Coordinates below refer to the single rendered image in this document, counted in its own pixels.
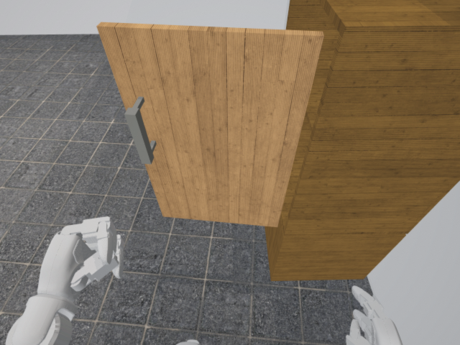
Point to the left robot forearm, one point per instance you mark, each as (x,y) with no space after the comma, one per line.
(45,321)

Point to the handle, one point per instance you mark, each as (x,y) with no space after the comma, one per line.
(136,125)

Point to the left robot hand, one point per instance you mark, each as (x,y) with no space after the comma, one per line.
(61,273)

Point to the right robot hand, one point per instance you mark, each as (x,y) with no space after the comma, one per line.
(378,331)

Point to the cupboard door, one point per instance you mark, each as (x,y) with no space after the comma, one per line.
(225,106)

